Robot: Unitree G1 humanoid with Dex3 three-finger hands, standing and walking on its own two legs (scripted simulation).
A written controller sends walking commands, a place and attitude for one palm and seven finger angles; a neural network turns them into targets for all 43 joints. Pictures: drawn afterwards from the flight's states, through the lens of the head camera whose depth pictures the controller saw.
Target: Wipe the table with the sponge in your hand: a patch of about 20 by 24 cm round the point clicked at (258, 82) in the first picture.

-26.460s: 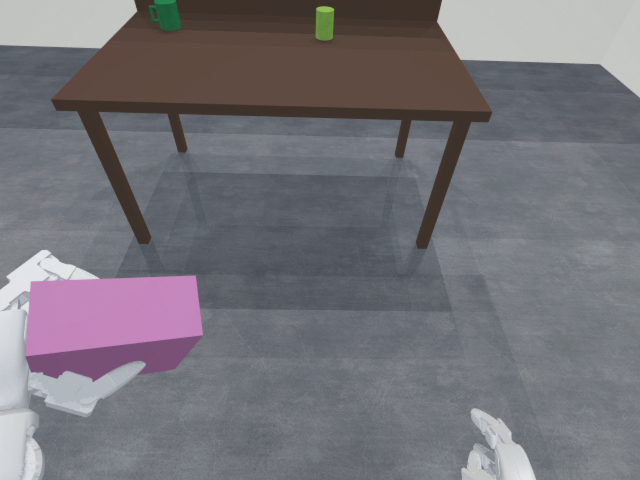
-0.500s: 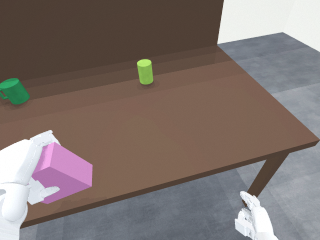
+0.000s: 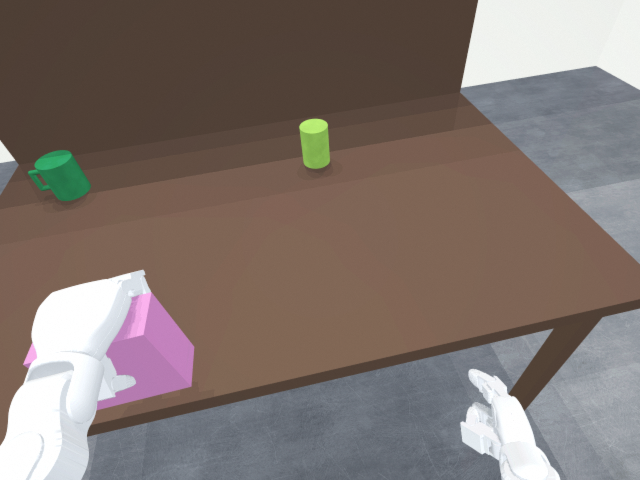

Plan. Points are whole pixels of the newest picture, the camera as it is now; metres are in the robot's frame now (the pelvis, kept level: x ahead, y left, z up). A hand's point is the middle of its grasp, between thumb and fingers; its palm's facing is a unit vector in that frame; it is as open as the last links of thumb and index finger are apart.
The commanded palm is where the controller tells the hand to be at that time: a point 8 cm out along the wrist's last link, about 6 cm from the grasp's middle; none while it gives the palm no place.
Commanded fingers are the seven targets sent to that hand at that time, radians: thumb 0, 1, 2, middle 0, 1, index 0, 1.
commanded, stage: turn the palm down, sponge in hand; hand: left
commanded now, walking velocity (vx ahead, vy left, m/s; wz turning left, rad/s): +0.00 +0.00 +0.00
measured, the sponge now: (129, 362) +0.21 +0.29 +0.04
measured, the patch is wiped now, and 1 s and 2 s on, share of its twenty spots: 0.00 0.00 0.00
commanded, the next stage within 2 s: move the sponge above the wiping area in 0.44 s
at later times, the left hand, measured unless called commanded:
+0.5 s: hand (129, 337) +0.22 +0.27 +0.09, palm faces +0.01 -0.06 -1.00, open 10.1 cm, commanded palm +0.19 +0.26 +0.16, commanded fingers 0.00 0.10 1.30 -1.20 -1.60 -1.20 -1.60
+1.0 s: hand (143, 328) +0.24 +0.27 +0.07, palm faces -0.02 -0.07 -1.00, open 10.1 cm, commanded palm +0.22 +0.26 +0.14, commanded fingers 0.00 0.10 1.30 -1.20 -1.60 -1.20 -1.60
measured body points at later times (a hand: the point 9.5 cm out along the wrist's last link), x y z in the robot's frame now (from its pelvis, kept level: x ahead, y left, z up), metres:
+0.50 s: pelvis +0.00 -0.02 +0.00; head -0.01 -0.06 +0.45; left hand +0.22 +0.27 +0.15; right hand +0.24 -0.22 -0.08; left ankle +0.04 +0.11 -0.74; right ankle -0.01 -0.13 -0.74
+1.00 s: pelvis +0.01 -0.01 +0.00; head +0.00 -0.05 +0.45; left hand +0.24 +0.27 +0.13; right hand +0.24 -0.23 -0.09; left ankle +0.04 +0.11 -0.74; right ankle -0.01 -0.13 -0.74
